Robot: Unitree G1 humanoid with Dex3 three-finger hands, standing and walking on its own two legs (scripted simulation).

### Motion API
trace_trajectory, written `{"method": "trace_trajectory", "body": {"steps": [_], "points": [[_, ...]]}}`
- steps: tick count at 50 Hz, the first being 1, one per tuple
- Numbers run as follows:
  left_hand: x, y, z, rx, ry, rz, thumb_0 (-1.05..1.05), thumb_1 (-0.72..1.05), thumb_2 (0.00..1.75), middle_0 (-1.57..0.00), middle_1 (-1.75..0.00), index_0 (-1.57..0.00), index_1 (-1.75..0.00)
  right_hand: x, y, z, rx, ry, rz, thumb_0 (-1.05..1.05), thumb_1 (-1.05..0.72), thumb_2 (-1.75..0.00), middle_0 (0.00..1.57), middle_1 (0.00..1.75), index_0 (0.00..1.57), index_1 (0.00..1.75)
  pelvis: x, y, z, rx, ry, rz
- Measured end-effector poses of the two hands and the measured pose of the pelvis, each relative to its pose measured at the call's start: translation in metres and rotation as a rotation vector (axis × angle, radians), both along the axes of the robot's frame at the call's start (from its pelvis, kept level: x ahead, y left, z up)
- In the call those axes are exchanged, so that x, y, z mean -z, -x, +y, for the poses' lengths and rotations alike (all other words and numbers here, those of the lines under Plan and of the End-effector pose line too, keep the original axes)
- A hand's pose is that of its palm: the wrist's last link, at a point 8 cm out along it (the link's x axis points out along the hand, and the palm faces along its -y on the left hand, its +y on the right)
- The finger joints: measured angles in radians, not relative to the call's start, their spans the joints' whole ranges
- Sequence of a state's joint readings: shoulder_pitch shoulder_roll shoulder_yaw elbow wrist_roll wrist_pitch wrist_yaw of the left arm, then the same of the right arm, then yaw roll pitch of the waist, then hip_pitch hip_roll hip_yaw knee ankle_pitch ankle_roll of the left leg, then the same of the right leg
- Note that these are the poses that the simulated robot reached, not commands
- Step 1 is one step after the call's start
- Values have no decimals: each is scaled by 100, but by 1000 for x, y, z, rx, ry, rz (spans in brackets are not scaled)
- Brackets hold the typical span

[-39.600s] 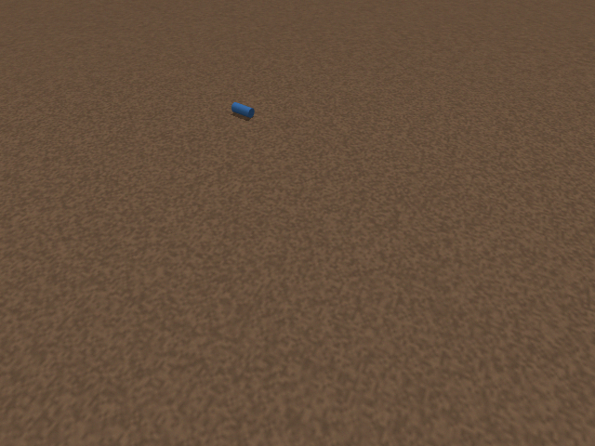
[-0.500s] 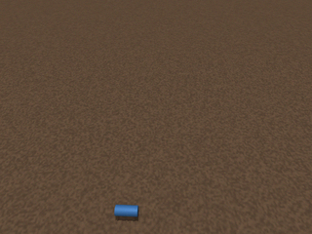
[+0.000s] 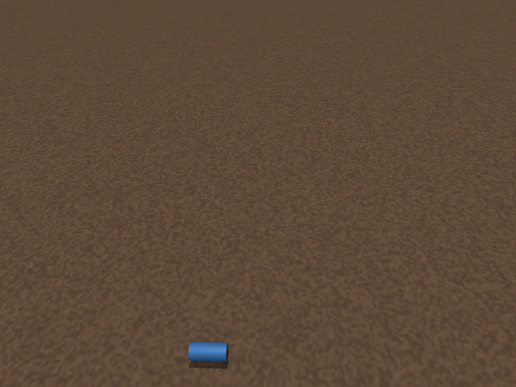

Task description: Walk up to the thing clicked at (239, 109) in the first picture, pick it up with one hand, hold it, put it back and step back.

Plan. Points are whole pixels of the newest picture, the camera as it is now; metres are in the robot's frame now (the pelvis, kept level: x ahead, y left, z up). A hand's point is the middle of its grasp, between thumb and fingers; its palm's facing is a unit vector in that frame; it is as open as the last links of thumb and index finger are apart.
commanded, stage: stand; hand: left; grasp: from above
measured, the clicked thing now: (208, 351) +0.41 +0.22 -0.75
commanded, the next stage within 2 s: step back in 1.46 s
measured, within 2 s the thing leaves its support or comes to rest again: neither
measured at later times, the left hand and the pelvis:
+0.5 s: hand out of the picture +0.08 +0.23 -0.16, palm faces +0.01 -0.95 -0.32, open 7.4 cm; pelvis +0.02 +0.00 +0.00, yaw -1 degrees
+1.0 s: hand out of the picture +0.09 +0.24 -0.16, palm faces +0.01 -0.94 -0.33, open 7.4 cm; pelvis +0.01 -0.01 +0.00, yaw -1 degrees
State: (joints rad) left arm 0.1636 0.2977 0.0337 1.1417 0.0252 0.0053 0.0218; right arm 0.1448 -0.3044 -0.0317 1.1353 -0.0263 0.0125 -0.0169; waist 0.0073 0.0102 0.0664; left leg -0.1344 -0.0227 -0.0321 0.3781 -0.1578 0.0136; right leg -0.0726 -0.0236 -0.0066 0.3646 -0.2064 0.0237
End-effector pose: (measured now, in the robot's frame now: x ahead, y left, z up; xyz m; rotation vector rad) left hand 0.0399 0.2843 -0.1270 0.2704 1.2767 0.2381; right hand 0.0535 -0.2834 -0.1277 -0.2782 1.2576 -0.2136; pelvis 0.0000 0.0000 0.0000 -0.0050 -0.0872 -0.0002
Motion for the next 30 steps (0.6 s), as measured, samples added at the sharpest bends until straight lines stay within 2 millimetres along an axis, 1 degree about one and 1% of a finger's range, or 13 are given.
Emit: {"method": "trace_trajectory", "body": {"steps": [11,30], "points": [[0,-12,-4,9,8,6,0,90,90,-21,-30,-20,-30,-1,-4,-6,0,6,13,0,-91,-90,20,30,20,29,-1,-7,-3,5,-1,10],[-6,-41,-4,19,4,-33,0,90,90,-21,-30,-20,-30,-4,-27,-8,-13,8,-20,0,-91,-90,20,30,20,30,-2,-17,-5,11,-4,17]]}}
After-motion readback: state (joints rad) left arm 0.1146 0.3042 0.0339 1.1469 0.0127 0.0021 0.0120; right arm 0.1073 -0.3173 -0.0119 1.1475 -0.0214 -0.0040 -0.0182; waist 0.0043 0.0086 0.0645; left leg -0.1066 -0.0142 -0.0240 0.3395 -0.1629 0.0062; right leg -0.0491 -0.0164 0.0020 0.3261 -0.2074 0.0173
